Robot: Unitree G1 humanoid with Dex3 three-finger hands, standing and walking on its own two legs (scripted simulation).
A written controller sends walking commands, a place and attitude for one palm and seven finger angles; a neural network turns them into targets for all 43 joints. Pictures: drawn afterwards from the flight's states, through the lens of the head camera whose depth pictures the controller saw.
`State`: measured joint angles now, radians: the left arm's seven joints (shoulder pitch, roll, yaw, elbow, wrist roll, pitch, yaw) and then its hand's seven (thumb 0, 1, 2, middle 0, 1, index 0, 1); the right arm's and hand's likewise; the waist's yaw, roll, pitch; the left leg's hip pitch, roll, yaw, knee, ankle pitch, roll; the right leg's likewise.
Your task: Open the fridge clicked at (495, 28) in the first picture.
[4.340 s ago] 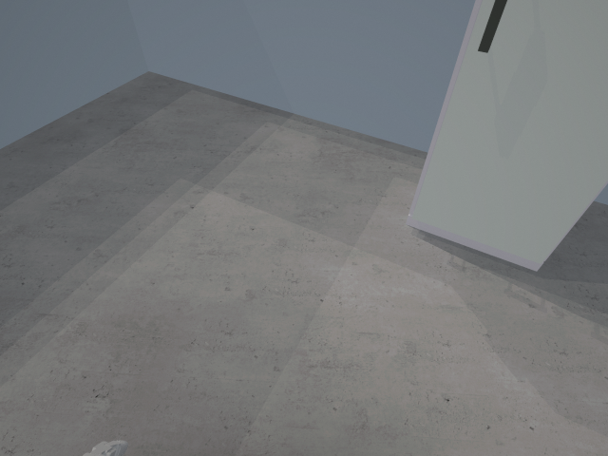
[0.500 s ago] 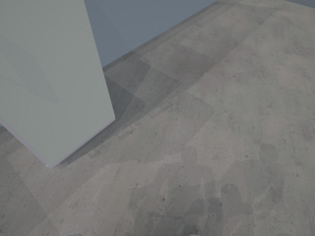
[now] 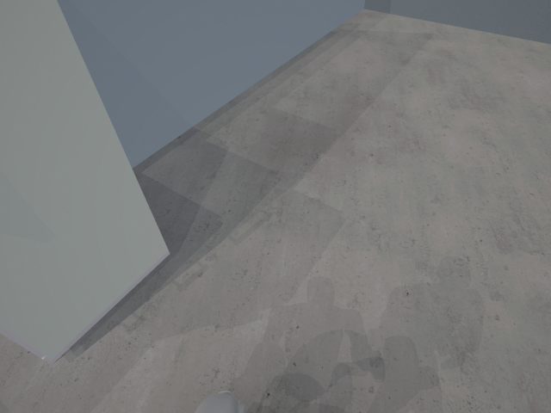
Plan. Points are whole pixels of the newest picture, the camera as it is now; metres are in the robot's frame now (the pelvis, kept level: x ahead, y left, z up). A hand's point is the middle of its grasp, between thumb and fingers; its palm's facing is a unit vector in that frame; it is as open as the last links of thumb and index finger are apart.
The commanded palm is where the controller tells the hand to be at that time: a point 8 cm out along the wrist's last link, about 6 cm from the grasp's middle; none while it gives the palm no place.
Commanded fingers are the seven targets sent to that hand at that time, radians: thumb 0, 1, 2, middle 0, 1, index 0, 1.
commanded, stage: walk to a spot facing it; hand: left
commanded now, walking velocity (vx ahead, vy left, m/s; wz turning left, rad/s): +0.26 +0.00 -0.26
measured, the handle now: out of the picture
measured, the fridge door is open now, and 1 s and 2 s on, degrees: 0 0 0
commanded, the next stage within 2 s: turn to face it in 0.08 s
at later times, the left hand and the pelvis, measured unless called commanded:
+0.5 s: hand (158, 359) +0.24 +0.25 -0.17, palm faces +0.03 -0.98 -0.19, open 7.3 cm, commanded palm none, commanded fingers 0.00 0.90 0.90 -0.20 -0.30 -0.20 -0.30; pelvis +0.14 +0.06 +0.00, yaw +0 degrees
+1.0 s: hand (168, 397) +0.17 +0.21 -0.15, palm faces +0.33 -0.90 -0.29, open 7.3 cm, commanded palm none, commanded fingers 0.00 0.90 0.90 -0.20 -0.30 -0.20 -0.30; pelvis +0.15 +0.00 +0.00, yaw +19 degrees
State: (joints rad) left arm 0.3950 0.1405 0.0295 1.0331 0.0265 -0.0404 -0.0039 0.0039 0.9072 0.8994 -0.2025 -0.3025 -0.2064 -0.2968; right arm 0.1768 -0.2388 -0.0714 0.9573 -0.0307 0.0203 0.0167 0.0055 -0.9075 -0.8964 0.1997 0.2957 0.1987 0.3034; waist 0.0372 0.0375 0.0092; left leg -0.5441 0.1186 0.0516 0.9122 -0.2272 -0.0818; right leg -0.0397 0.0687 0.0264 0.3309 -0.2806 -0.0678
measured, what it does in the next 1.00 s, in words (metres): walks ahead, turning left: left foot, then right foot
